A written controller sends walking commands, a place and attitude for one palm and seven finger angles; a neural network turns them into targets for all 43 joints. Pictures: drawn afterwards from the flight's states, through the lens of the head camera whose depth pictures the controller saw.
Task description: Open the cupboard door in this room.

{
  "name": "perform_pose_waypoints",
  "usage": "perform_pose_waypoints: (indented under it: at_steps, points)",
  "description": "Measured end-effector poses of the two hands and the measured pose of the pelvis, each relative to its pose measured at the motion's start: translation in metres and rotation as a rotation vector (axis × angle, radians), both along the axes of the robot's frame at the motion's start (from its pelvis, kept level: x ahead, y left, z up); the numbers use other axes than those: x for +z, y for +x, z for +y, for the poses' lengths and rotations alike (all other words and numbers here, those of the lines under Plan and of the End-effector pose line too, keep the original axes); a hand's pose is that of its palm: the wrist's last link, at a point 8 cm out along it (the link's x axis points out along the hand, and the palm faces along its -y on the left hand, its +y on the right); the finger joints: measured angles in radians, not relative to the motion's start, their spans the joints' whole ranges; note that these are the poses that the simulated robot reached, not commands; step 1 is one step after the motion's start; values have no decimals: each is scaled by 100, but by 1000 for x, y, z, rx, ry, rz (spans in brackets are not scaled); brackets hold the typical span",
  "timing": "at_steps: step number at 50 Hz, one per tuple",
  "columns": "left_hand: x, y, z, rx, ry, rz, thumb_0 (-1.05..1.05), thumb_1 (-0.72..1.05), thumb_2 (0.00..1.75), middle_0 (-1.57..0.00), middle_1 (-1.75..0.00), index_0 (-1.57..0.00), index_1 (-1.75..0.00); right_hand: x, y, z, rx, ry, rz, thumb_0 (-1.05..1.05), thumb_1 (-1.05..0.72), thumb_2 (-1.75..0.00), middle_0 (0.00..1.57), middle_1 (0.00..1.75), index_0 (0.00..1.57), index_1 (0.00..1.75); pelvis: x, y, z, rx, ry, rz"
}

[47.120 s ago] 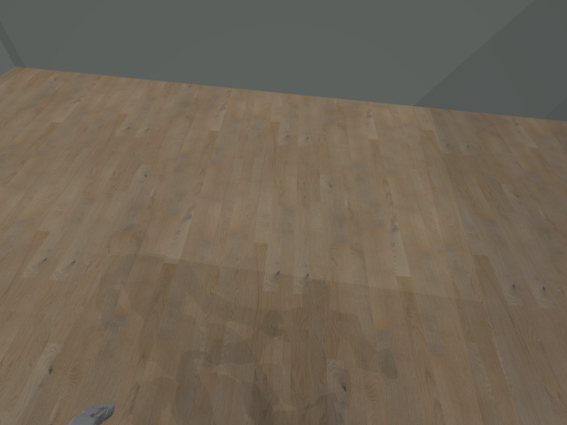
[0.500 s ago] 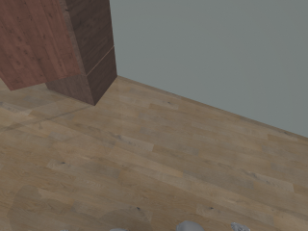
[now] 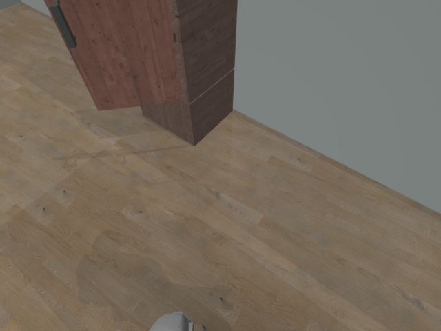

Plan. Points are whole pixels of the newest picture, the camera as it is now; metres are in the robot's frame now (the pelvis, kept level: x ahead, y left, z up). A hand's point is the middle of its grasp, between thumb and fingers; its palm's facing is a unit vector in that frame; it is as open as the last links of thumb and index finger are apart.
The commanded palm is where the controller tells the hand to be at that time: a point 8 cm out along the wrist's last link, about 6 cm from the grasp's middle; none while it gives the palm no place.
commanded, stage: turn to face it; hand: left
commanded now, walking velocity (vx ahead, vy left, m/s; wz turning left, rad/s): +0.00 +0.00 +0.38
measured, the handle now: (65, 23) +1.03 +0.60 +0.01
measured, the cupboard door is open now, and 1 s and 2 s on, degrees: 48 48 48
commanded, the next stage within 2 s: take the last steps up to it in 0.32 s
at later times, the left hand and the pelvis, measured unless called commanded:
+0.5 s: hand out of the picture +0.05 +0.21 -0.17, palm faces +0.19 -0.94 -0.27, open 7.4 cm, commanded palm none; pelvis +0.01 -0.01 -0.01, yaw +9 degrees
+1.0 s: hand out of the picture -0.05 +0.23 -0.19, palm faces +0.40 -0.90 -0.18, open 7.4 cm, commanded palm none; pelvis +0.09 +0.09 -0.02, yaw +19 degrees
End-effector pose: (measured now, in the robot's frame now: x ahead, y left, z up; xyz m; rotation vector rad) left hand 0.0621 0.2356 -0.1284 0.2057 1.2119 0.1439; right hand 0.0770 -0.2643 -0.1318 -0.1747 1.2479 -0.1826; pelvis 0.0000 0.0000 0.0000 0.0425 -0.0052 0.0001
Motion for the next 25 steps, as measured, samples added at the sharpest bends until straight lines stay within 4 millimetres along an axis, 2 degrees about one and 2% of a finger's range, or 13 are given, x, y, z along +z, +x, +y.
perform_pose_waypoints:
  at_steps: [5, 7, 9, 13, 17, 21, 25]
  points:
    - [-26, -39, 25, 99, -24, 67, 0, 90, 90, -20, -30, -20, -30, 3, 52, 23, 114, -38, -94, 1, -91, -90, 20, 30, 20, 30, -15, 5, 16, 52, -31, 0]
    - [-34, -50, 36, 131, -20, 102, 1, 90, 90, -20, -30, -20, -30, 4, 65, 34, 147, -51, -131, 1, -91, -90, 20, 30, 20, 30, -19, 4, 20, 71, -28, -1]
    - [-35, -55, 44, 152, -11, 121, 1, 90, 90, -20, -30, -20, -30, 9, 70, 42, 173, -56, -145, 0, -91, -90, 20, 30, 20, 30, -17, 3, 21, 78, -33, -3]
    - [-23, -52, 52, 176, -2, 99, 1, 91, 90, -20, -30, -20, -30, 13, 70, 53, 201, -50, -136, 0, -91, -90, 20, 30, 20, 30, -9, 2, 22, 102, -50, 2]
    - [-11, -43, 50, 184, 8, 55, 1, 91, 90, -20, -30, -20, -30, 10, 61, 57, 214, -20, -101, 0, -90, -90, 20, 30, 21, 30, -3, 1, 18, 124, -57, 6]
    - [-4, -35, 37, 186, 21, 22, 1, 91, 90, -20, -30, -20, -30, -1, 48, 51, 209, 16, -55, 0, -90, -90, 21, 30, 21, 30, -3, 3, 6, 147, -51, 12]
    - [-4, -33, 17, 193, 40, -9, 0, 90, 90, -20, -30, -20, -30, -20, 37, 35, 190, 51, -11, 0, -90, -90, 21, 30, 21, 30, -11, 7, -9, 163, -27, 13]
